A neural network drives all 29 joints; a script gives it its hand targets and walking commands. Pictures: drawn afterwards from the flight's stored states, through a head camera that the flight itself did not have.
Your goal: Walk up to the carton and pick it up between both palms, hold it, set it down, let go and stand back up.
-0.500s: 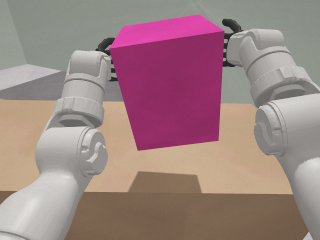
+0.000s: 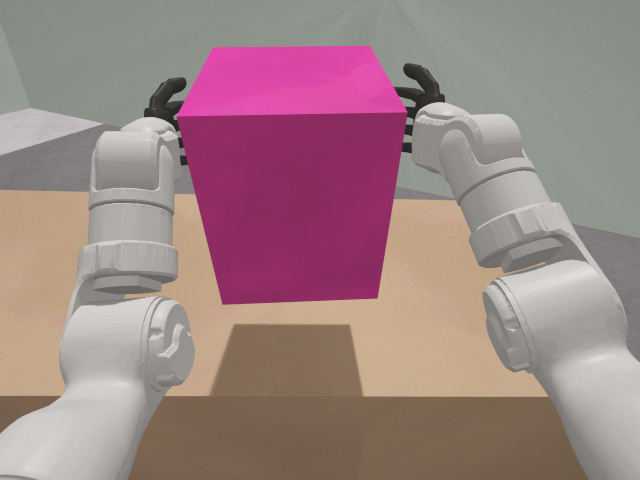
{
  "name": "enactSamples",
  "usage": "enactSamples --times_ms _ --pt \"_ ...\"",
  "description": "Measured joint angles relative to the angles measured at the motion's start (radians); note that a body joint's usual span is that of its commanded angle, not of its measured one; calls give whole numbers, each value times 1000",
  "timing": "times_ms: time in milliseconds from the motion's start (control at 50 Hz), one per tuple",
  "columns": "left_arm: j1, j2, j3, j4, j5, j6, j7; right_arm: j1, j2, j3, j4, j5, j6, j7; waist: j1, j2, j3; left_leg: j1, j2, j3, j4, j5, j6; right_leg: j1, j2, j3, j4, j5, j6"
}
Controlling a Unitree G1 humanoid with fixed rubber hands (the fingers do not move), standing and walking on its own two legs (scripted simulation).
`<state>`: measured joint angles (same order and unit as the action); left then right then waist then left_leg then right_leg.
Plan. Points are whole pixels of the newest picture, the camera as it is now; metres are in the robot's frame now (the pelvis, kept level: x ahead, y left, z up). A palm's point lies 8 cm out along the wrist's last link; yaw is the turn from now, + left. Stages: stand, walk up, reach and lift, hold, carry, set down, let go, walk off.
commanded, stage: hold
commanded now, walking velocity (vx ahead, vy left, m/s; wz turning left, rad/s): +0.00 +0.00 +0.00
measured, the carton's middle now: (296, 174) +0.41 +0.03 +0.27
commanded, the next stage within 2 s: none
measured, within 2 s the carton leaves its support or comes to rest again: neither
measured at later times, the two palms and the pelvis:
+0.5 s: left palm (174, 131) +0.33 +0.15 +0.35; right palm (473, 90) +0.32 -0.14 +0.40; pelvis -0.03 +0.02 +0.00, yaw -2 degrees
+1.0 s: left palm (170, 130) +0.36 +0.16 +0.34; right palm (442, 116) +0.36 -0.13 +0.36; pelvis -0.01 -0.01 +0.00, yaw -1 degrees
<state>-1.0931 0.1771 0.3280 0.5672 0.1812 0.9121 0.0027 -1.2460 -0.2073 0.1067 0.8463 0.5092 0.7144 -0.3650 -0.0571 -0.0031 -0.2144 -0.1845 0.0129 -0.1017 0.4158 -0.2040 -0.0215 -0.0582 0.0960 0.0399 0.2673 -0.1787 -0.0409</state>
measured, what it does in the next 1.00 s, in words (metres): stands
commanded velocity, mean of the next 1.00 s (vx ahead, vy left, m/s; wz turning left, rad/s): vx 0.00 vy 0.00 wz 0.00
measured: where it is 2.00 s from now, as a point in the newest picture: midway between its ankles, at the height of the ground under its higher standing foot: outside the picture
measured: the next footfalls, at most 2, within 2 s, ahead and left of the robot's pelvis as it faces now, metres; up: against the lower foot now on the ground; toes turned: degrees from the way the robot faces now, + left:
none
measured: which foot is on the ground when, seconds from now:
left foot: down 0.00-1.00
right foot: down 0.00-1.00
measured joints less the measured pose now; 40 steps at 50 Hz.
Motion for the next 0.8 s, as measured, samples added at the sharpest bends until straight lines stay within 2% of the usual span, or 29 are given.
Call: enactSamples --times_ms 160,260,400,500,580,720,800 --pt "104 -64 -41 -212 31 75 23 12 -30 -34 -62 38 26 9 -55 -17 15 -14 -16 -1 25 -7 18 0 -13 0 -2 2 14" --pt "100 -112 -6 -230 64 93 33 -24 -54 -20 -16 40 30 39 -60 -11 4 -10 -18 20 21 -1 29 -5 -18 21 -1 11 25" --pt "0 -129 35 -74 86 69 37 -133 -72 -42 166 -36 14 104 -13 5 -26 -18 -24 47 2 25 36 -45 -27 45 37 14 33" --pt "-107 -98 41 132 64 14 42 -221 -75 -93 326 -123 -9 134 23 12 -55 -38 -28 46 -14 48 31 -86 -31 41 68 13 30" --pt "-191 -62 33 308 33 -38 45 -271 -78 -122 425 -170 -22 144 39 13 -72 -62 -25 33 -16 61 20 -115 -27 26 84 13 20" --pt "-261 -18 17 489 -7 -113 57 -291 -66 -150 506 -206 -58 150 49 13 -93 -103 -6 11 -3 63 -6 -150 -7 3 92 14 2" --pt "-255 -5 16 514 -16 -143 62 -264 -51 -138 489 -199 -76 146 58 13 -99 -109 7 9 6 51 -15 -152 6 1 87 12 -7"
